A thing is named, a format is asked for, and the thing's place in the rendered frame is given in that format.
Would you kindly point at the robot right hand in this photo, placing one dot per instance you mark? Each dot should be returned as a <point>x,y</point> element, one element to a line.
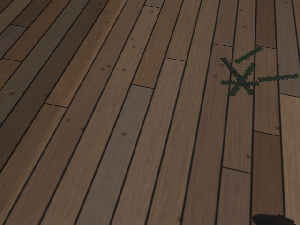
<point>263,219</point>

